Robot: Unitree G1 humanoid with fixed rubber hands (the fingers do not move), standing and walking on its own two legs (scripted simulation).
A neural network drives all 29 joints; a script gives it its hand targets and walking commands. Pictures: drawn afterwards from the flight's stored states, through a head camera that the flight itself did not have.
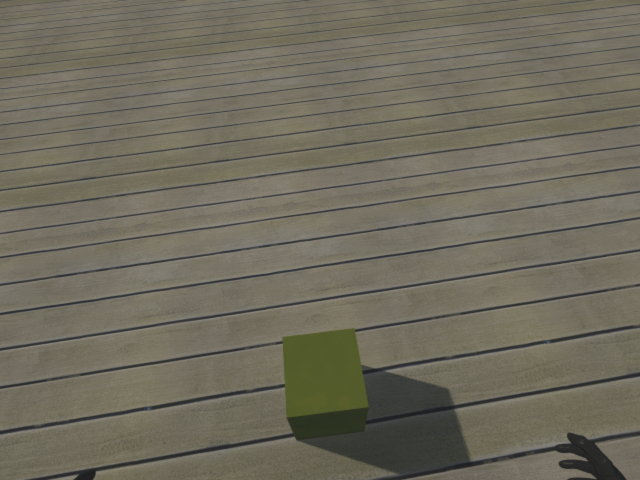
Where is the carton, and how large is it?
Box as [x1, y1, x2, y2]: [282, 328, 368, 439]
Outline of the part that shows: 354,328 282,337 286,415 296,439 363,431 368,406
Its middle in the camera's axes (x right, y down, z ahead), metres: +0.01 +0.40 +1.10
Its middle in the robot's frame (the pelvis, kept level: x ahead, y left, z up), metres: +0.44 +0.04 -0.64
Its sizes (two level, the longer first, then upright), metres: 0.210 0.200 0.250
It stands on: the floor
